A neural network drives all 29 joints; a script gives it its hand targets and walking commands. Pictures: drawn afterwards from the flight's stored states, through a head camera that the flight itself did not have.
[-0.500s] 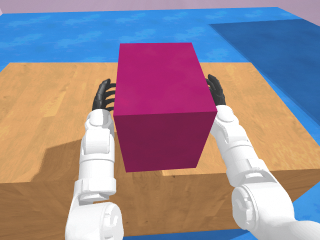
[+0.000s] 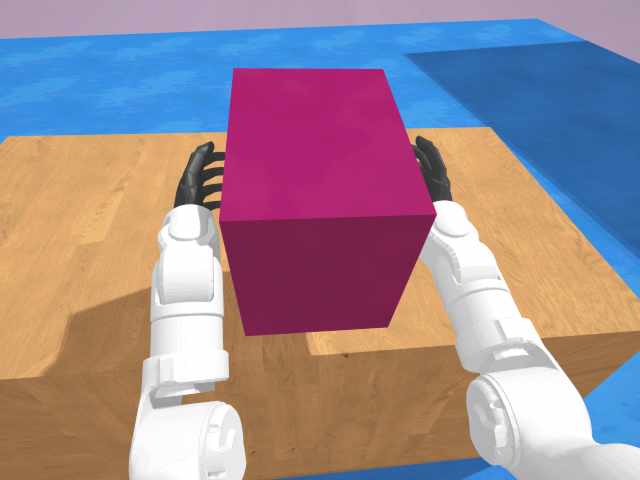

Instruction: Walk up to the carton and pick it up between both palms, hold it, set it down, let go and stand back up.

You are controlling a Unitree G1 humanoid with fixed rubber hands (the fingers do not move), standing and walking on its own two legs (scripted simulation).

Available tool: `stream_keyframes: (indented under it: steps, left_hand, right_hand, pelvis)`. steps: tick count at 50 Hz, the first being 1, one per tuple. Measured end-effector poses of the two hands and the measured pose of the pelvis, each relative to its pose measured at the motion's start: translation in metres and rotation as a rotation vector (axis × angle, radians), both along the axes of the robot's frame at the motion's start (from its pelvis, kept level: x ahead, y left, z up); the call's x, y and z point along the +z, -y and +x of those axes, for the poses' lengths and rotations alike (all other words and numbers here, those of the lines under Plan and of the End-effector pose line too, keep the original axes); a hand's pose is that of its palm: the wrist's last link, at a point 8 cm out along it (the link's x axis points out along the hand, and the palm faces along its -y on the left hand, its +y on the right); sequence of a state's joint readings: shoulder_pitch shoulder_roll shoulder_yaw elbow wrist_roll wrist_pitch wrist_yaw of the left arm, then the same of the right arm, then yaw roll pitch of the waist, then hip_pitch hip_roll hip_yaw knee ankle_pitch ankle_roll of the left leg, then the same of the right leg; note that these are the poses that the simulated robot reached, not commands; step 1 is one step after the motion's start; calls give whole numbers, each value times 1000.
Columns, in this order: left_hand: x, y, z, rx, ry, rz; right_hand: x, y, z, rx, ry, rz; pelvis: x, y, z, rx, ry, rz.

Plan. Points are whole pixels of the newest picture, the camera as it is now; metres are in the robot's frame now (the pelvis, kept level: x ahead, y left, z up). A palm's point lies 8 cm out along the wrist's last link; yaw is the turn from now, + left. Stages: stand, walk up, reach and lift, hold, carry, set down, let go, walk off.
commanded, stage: reach and lift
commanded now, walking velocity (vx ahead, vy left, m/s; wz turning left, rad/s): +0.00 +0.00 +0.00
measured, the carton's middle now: (313, 203) +0.41 -0.01 +0.14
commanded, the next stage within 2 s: hold in 0.66 s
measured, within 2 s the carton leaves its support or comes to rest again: neither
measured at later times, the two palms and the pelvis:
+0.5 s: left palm (192, 200) +0.37 +0.14 +0.19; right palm (435, 191) +0.37 -0.15 +0.19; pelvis +0.00 +0.00 +0.00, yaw +0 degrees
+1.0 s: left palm (183, 196) +0.36 +0.14 +0.21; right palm (435, 177) +0.37 -0.15 +0.21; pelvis +0.00 -0.01 +0.00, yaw +0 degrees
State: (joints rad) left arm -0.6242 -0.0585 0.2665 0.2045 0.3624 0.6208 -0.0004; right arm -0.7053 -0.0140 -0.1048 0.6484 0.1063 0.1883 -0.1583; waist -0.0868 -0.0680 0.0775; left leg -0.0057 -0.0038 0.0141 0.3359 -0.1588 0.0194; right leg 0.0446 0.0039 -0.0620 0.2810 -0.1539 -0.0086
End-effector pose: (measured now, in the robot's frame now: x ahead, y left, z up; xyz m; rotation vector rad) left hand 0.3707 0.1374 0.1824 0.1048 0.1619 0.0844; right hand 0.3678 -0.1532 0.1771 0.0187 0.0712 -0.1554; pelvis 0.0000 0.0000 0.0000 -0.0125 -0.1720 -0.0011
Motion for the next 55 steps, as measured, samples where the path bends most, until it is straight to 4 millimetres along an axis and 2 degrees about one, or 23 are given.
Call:
stream_keyframes:
  steps: [28, 33, 37, 39, 44, 49, 55]
  left_hand:
    - [11, 2, 2, -7, -21, -8]
    - [19, 3, 0, -5, 9, 0]
    - [15, 3, 1, -7, -27, -21]
    - [15, 2, -1, -4, -24, -21]
    - [26, 0, -4, 2, 24, -11]
    - [24, -4, -8, 20, -7, -27]
    - [30, -8, -17, 27, 18, -34]
  right_hand:
    - [13, 2, 1, -5, -12, 12]
    - [23, 4, 1, -1, 20, 17]
    - [20, 3, 2, 3, -18, 6]
    - [20, 2, 2, 7, -15, 11]
    - [34, -1, 1, 16, 34, 16]
    - [33, -4, 2, 30, 1, 15]
    - [43, -8, -5, 38, 25, 19]
  pelvis:
    - [0, 5, -4, 4, 2, 3]
    - [0, 5, -4, 3, 2, 0]
    - [0, 6, -4, 0, 6, 4]
    - [0, 7, -4, 3, 3, 3]
    - [0, 7, -4, 8, 6, 0]
    - [0, 8, -4, 4, 7, 4]
    - [-1, 8, -4, 9, 17, 1]
